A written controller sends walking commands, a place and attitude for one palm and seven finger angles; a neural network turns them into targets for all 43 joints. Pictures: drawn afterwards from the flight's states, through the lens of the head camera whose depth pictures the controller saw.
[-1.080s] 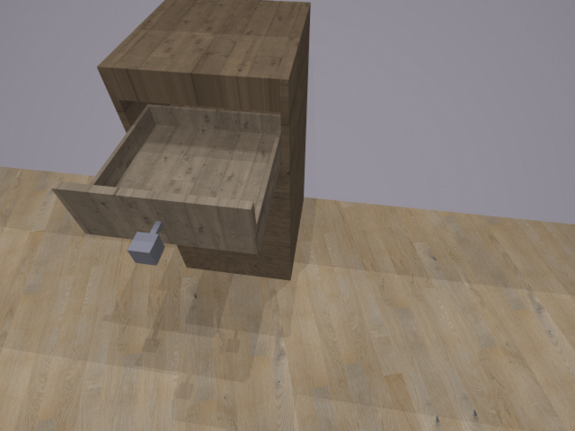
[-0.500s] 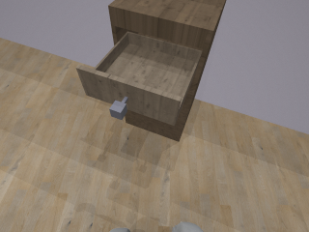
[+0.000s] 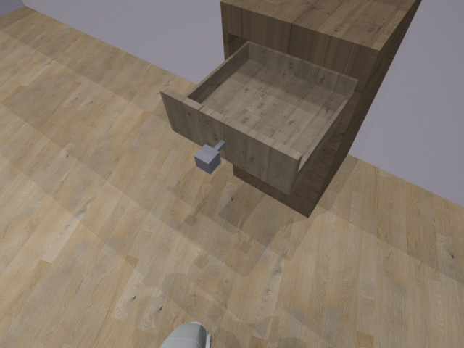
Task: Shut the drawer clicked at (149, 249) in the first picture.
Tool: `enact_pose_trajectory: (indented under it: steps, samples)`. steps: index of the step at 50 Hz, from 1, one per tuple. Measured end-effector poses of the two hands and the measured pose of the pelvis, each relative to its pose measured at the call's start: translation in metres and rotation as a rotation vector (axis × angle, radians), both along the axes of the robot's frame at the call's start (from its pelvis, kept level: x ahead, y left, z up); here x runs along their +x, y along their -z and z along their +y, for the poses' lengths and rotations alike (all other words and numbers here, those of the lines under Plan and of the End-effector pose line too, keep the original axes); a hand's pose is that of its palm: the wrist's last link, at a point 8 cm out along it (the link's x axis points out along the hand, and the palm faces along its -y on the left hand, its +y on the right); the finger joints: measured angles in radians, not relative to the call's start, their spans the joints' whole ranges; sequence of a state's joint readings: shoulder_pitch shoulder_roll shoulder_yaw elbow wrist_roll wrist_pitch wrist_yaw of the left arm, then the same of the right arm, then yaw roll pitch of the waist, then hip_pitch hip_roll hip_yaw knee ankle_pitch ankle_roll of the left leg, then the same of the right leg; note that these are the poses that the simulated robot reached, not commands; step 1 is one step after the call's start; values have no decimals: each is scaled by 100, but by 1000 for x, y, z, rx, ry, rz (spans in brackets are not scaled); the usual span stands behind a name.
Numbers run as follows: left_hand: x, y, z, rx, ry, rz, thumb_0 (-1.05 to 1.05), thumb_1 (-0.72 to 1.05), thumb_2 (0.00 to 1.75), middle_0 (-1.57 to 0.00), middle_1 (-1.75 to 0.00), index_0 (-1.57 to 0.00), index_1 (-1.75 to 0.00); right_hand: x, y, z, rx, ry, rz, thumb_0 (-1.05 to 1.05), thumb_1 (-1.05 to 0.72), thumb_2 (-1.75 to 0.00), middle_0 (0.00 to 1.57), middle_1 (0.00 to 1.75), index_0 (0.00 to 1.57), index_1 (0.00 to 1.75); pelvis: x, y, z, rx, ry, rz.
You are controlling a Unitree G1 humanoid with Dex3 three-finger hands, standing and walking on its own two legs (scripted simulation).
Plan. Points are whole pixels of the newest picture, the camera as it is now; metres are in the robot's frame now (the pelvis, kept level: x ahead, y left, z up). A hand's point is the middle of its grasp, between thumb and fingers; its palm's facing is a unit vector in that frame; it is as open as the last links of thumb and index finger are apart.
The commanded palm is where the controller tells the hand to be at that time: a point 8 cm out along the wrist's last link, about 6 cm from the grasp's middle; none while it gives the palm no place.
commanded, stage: stand and wait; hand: left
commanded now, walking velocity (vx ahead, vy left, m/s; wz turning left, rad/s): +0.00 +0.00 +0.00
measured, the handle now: (213, 153) +0.53 +0.09 -0.07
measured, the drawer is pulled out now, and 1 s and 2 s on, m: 0.30 0.30 0.30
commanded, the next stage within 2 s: look at it before walking up in 0.34 s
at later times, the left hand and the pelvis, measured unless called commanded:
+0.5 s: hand out of the picture +0.03 +0.19 -0.17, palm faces +0.06 -0.97 -0.22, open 7.4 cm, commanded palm none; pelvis +0.01 +0.00 -0.01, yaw +2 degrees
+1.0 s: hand out of the picture +0.05 +0.17 -0.17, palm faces +0.07 -0.97 -0.22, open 7.3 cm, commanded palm none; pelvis +0.03 -0.01 +0.00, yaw +2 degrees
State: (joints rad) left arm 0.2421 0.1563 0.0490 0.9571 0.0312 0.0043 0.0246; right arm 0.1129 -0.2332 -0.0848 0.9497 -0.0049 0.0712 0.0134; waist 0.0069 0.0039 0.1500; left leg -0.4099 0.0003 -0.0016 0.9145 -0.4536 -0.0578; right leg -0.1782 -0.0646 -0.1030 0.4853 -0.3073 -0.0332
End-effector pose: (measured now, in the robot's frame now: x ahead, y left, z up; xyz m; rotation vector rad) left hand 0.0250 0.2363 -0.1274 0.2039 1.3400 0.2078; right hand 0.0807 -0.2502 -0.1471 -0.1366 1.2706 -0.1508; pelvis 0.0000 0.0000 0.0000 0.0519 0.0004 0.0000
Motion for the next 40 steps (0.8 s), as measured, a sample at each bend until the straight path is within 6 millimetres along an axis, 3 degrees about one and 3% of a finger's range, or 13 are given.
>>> enact_pose_trajectory:
  steps: [7, 12, 17, 23, 30, 35, 40]
  samples:
    - [-46, 24, 6, -55, -111, 84, 0, 90, 89, -20, -30, -20, -30, 45, -5, 27, -31, -109, -66, 1, -91, -90, 19, 30, 20, 30, 5, 10, 13, -42, -44, -2]
    - [-55, 31, 13, -69, -137, 127, 0, 90, 89, -20, -30, -20, -30, 48, -9, 49, -34, -138, -90, 1, -91, -90, 20, 30, 20, 30, 7, 10, 19, -37, -41, -17]
    - [-37, 22, 12, -60, -116, 85, 1, 91, 90, -20, -30, -20, -30, 30, -3, 57, 2, -111, -63, 0, -91, -90, 20, 30, 21, 30, 7, 6, 16, -39, -45, -23]
    - [-13, 18, 2, -43, -50, 36, 0, 91, 90, -20, -30, -20, -30, 3, 7, 34, 17, -40, -16, -1, -94, -90, 20, 30, 21, 30, 10, 8, 5, -33, -37, -30]
    - [20, 13, -7, -47, -13, 1, 0, 92, 90, -20, -30, -20, -30, -50, 4, 16, -5, 8, 127, 0, -93, -90, 20, 30, 20, 30, 21, 2, -2, -40, -28, -19]
    - [36, 13, -11, -49, -9, -25, 0, 92, 90, -20, -30, -20, -30, -82, 2, 17, -1, 30, 222, 0, -92, -90, 19, 30, 20, 30, 26, 0, -7, -42, -30, -20]
    - [40, 12, -15, -48, -13, -27, 0, 92, 90, -20, -30, -20, -30, -96, 1, 24, 20, 42, 263, 1, -91, -90, 19, 30, 20, 30, 29, 0, -11, -43, -32, -24]
